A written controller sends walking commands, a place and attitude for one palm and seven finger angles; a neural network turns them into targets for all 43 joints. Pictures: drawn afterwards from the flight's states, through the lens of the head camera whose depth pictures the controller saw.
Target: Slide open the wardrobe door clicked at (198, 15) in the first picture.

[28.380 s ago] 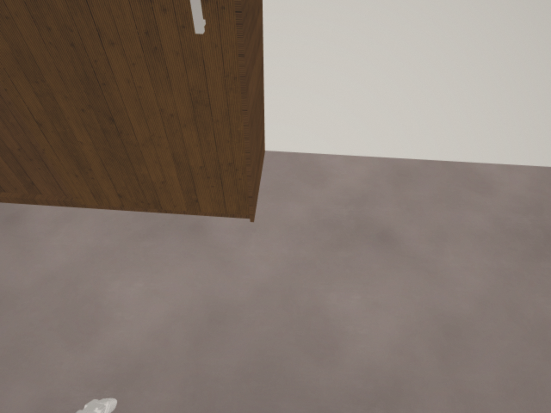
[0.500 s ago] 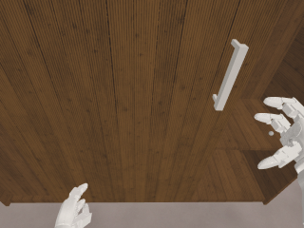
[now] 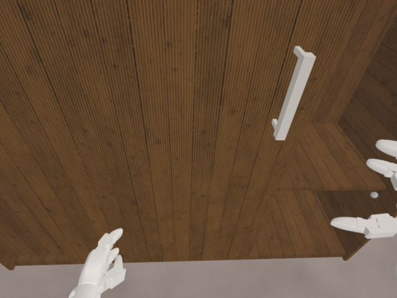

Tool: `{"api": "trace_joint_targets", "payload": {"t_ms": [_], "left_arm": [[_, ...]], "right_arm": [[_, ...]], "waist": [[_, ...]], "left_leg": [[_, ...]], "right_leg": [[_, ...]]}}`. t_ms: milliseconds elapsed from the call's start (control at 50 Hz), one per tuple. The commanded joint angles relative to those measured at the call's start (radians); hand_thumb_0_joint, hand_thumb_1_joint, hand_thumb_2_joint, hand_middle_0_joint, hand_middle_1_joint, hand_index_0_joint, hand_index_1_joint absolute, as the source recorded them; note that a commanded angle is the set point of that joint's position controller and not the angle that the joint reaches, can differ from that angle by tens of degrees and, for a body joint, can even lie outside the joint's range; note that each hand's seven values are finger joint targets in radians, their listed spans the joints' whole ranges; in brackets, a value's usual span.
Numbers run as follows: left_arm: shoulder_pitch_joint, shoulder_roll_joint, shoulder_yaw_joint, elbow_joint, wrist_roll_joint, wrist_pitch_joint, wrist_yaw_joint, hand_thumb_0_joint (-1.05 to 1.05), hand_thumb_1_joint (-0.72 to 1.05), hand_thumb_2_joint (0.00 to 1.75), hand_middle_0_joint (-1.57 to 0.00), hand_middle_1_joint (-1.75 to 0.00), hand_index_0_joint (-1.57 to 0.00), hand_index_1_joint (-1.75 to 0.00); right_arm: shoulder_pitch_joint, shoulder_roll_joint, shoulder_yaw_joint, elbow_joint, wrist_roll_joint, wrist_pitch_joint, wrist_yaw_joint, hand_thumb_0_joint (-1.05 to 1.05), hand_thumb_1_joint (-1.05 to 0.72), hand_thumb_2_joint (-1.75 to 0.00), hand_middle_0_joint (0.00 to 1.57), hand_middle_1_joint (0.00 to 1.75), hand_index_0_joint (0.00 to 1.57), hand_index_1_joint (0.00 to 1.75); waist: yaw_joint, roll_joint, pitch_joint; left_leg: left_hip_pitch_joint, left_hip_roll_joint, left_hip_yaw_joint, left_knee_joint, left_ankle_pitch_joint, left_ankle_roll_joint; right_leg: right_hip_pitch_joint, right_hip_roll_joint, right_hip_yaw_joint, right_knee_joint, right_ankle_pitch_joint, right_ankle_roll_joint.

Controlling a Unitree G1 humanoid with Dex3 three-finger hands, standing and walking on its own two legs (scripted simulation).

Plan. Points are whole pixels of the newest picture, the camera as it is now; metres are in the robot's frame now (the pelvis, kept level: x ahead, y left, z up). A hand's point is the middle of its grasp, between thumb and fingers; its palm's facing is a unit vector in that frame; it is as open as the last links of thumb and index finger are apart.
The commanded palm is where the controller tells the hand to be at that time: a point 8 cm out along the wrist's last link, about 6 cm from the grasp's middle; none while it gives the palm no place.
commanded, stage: draw the hand back to the body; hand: right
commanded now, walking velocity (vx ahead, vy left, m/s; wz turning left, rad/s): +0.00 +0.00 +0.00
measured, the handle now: (288, 96) +0.47 -0.20 +0.22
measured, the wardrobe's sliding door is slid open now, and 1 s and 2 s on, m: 0.52 0.52 0.52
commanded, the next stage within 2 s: step back with the hand held close in 0.92 s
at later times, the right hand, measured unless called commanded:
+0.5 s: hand (377, 209) +0.21 -0.27 +0.17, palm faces +0.44 +0.83 -0.34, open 9.1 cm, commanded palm +0.16 -0.31 +0.18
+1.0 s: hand (383, 216) +0.20 -0.27 +0.17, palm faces +0.47 +0.82 -0.34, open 7.4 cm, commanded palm +0.15 -0.31 +0.17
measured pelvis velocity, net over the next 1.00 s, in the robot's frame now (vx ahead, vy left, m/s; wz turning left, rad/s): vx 0.01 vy -0.01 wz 0.01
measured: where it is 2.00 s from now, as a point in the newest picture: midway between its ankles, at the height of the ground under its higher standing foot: outside the picture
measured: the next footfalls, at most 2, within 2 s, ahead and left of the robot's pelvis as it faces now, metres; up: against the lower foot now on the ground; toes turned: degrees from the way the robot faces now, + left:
none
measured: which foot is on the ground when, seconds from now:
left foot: down 0.00-1.00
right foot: down 0.00-1.00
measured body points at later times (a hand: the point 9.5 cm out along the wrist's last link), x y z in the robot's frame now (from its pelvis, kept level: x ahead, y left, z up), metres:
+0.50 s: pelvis +0.02 -0.01 +0.00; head -0.02 +0.00 +0.45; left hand +0.20 +0.22 -0.07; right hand +0.18 -0.32 +0.19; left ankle +0.00 +0.11 -0.74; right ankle +0.03 -0.11 -0.74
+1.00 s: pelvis +0.01 -0.01 +0.01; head -0.02 +0.00 +0.45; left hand +0.20 +0.21 -0.07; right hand +0.17 -0.32 +0.19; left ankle +0.00 +0.11 -0.74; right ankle +0.03 -0.11 -0.74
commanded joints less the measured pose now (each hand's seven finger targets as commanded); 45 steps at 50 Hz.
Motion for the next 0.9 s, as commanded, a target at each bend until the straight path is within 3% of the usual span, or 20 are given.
{"api": "trace_joint_targets", "payload": {"t_ms": [0, 100, 160, 300, 320, 440, 520, 540, 620, 880], "left_arm": [[-0.133, 0.116, 0.063, -0.126, 0.015, -0.034, 0.01, 0.0, 0.9, 0.9, -0.2, -0.3, -0.2, -0.3], [-0.14, 0.116, 0.073, -0.118, 0.024, -0.02, 0.015, 0.0, 0.9, 0.9, -0.2, -0.3, -0.2, -0.3], [-0.138, 0.111, 0.075, -0.118, 0.026, -0.011, 0.013, 0.0, 0.9, 0.9, -0.2, -0.3, -0.2, -0.3], [-0.136, 0.112, 0.085, -0.124, 0.029, 0.01, 0.005, 0.0, 0.9, 0.9, -0.2, -0.3, -0.2, -0.3], [-0.132, 0.109, 0.084, -0.128, 0.028, 0.015, 0.004, 0.0, 0.9, 0.9, -0.2, -0.3, -0.2, -0.3], [-0.127, 0.106, 0.085, -0.14, 0.03, 0.028, 0.001, 0.0, 0.9, 0.9, -0.2, -0.3, -0.2, -0.3], [-0.121, 0.105, 0.085, -0.145, 0.032, 0.033, 0.003, 0.0, 0.9, 0.9, -0.2, -0.3, -0.2, -0.3], [-0.125, 0.103, 0.083, -0.145, 0.032, 0.036, 0.004, 0.0, 0.9, 0.9, -0.2, -0.3, -0.2, -0.3], [-0.127, 0.104, 0.08, -0.141, 0.033, 0.037, 0.009, 0.0, 0.9, 0.9, -0.2, -0.3, -0.2, -0.3], [-0.138, 0.099, 0.078, -0.138, 0.039, 0.04, 0.007, 0.0, 0.9, 0.9, -0.2, -0.3, -0.2, -0.3]], "right_arm": [[-0.156, -0.185, -0.05, -0.209, -0.054, -0.143, -0.096, 0.0, 0.04, -0.44, 0.23, 0.85, 0.23, 0.85], [-0.092, -0.208, -0.077, -0.235, -0.074, -0.173, -0.124, 0.0, -0.14, -0.53, 0.23, 0.75, 0.23, 0.75], [-0.037, -0.189, -0.07, -0.251, -0.079, -0.181, -0.126, 0.0, -0.25, -0.58, 0.22, 0.68, 0.22, 0.68], [0.089, -0.183, -0.084, -0.255, -0.083, -0.179, -0.121, 0.0, -0.5, -0.71, 0.21, 0.53, 0.21, 0.53], [0.098, -0.172, -0.078, -0.265, -0.082, -0.178, -0.119, 0.0, -0.54, -0.73, 0.21, 0.51, 0.21, 0.51], [0.134, -0.173, -0.081, -0.316, -0.086, -0.174, -0.119, 0.0, -0.75, -0.83, 0.21, 0.38, 0.21, 0.38], [0.163, -0.172, -0.085, -0.323, -0.088, -0.164, -0.122, 0.0, -0.9, -0.9, 0.2, 0.3, 0.2, 0.3], [0.148, -0.164, -0.075, -0.324, -0.088, -0.159, -0.121, 0.0, -0.9, -0.9, 0.2, 0.3, 0.2, 0.3], [0.121, -0.165, -0.073, -0.313, -0.089, -0.154, -0.125, 0.0, -0.9, -0.9, 0.2, 0.3, 0.2, 0.3], [0.126, -0.171, -0.081, -0.315, -0.089, -0.148, -0.125, 0.0, -0.9, -0.9, 0.2, 0.3, 0.2, 0.3]], "waist": [[0.007, -0.042, -0.064], [-0.001, -0.006, -0.087], [-0.004, -0.033, -0.085], [-0.013, -0.004, -0.047], [-0.009, -0.028, -0.053], [-0.009, -0.042, -0.046], [-0.007, -0.026, -0.041], [-0.005, -0.046, -0.036], [0.0, -0.026, -0.013], [-0.01, -0.026, -0.033]], "left_leg": [[-0.059, 0.012, -0.07, -0.119, 0.01, 0.005], [-0.016, 0.012, -0.065, -0.121, 0.074, 0.005], [-0.004, 0.013, -0.061, -0.11, 0.116, 0.006], [0.006, 0.004, -0.056, -0.117, 0.17, 0.006], [0.01, 0.008, -0.058, -0.111, 0.177, 0.005], [0.011, 0.001, -0.055, -0.114, 0.182, 0.006], [0.014, -0.001, -0.054, -0.115, 0.188, 0.006], [0.006, -0.001, -0.056, -0.12, 0.178, 0.005], [-0.005, -0.002, -0.055, -0.138, 0.134, 0.005], [0.021, -0.003, -0.055, -0.144, 0.15, 0.005]], "right_leg": [[0.07, 0.012, 0.042, -0.12, -0.01, -0.027], [0.089, 0.013, 0.041, -0.121, 0.07, -0.032], [0.099, 0.013, 0.039, -0.125, 0.11, -0.029], [0.095, 0.009, 0.035, -0.13, 0.175, -0.025], [0.096, 0.008, 0.032, -0.13, 0.18, -0.023], [0.099, 0.006, 0.038, -0.135, 0.2, -0.015], [0.1, 0.005, 0.038, -0.135, 0.209, -0.014], [0.102, 0.007, 0.036, -0.137, 0.196, -0.014], [0.099, 0.008, 0.039, -0.147, 0.147, -0.018], [0.106, 0.014, 0.04, -0.15, 0.159, -0.016]]}}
